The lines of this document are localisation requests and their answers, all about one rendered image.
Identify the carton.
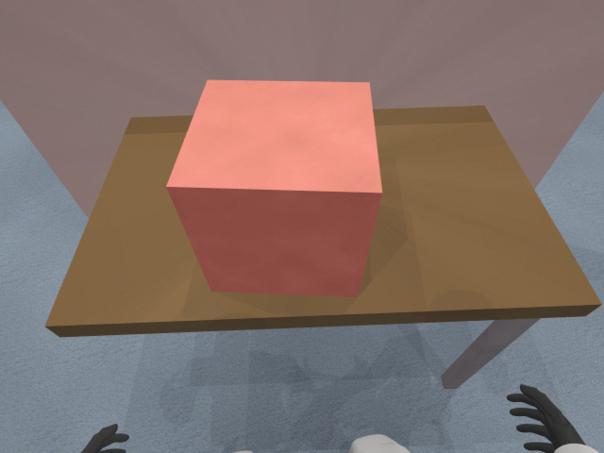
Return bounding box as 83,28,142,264
166,80,382,297

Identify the left robot hand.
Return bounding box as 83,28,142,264
81,424,129,453

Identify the table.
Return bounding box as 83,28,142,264
45,106,602,389

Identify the robot right thigh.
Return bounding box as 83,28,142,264
349,434,411,453

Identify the right robot hand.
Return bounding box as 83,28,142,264
507,384,586,453

